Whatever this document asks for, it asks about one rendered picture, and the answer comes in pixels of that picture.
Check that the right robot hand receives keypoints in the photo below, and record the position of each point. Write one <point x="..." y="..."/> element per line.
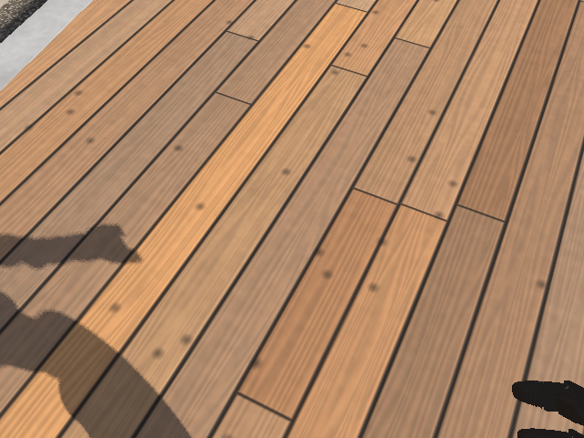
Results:
<point x="565" y="398"/>

